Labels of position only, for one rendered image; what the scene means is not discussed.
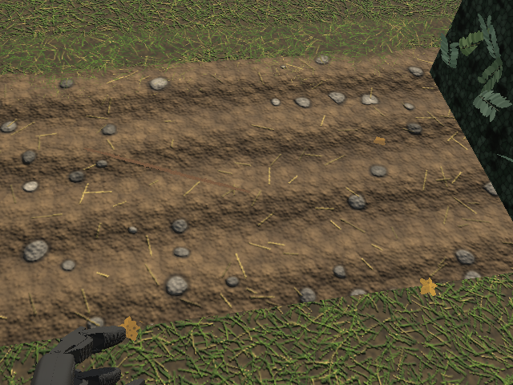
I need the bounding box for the robot left hand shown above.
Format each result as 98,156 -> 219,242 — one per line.
30,326 -> 145,385

